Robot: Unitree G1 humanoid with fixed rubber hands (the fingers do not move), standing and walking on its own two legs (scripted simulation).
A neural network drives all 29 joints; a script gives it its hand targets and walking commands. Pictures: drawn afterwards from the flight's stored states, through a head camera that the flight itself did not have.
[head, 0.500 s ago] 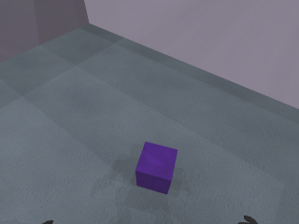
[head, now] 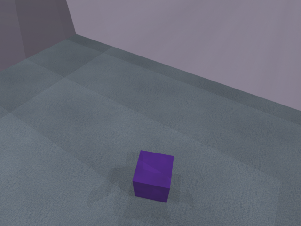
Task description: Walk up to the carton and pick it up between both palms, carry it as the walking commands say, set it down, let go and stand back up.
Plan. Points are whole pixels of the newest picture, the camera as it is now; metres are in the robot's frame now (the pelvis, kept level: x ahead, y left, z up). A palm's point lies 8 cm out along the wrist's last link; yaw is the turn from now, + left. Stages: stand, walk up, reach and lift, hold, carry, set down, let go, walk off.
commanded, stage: walk up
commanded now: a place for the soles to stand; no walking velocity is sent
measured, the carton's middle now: (153, 176) +0.53 -0.01 -0.65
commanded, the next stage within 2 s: none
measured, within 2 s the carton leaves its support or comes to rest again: neither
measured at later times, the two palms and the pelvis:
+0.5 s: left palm (45, 189) +0.25 +0.34 -0.12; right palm out of the picture +0.11 -0.27 -0.14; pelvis +0.10 +0.05 -0.02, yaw -7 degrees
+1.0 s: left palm (56, 176) +0.29 +0.33 -0.13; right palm (246, 216) +0.19 -0.27 -0.11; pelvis +0.13 +0.05 -0.01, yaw -9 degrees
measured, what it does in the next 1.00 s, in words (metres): walks ahead: right foot, then left foot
